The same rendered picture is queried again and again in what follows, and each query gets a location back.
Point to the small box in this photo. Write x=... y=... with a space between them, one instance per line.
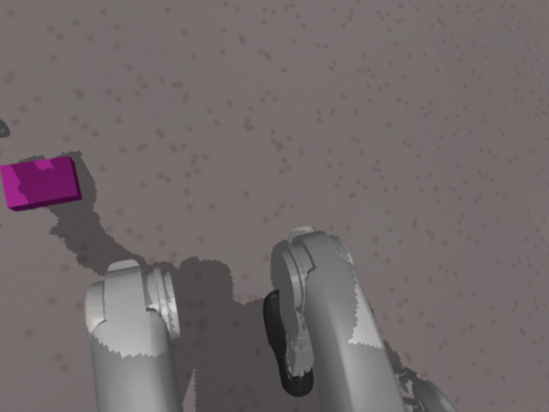
x=35 y=184

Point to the right robot foot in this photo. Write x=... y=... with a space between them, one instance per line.
x=295 y=386

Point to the right robot hand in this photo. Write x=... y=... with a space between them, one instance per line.
x=428 y=398

